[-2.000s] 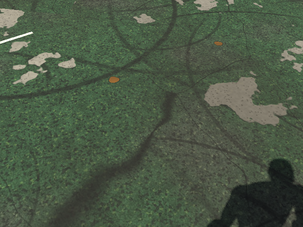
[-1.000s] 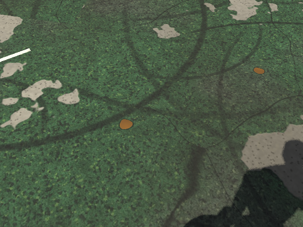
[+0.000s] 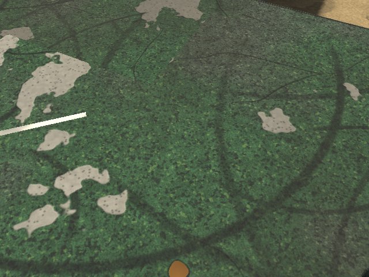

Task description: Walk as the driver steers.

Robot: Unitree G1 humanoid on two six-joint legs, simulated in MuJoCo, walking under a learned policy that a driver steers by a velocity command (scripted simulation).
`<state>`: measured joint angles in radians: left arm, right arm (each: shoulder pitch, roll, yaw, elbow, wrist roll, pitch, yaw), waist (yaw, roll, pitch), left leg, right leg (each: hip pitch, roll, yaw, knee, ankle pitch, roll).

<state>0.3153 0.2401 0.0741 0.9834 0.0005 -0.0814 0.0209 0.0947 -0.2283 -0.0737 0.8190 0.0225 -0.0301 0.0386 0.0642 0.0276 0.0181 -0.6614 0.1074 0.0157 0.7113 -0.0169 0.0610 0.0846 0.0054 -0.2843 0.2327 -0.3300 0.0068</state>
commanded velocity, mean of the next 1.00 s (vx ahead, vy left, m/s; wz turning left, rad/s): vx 0.50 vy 0.00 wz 0.38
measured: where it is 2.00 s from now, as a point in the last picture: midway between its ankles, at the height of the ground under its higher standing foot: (149, 207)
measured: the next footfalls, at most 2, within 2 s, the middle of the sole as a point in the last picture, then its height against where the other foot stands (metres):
left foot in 0.10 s outside the picture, level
right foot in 0.60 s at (202, 259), level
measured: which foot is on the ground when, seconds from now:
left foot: up 0.00-0.08, down 0.10-0.62, up 0.64-1.00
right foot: down 0.00-0.08, up 0.10-0.58, down 0.60-1.00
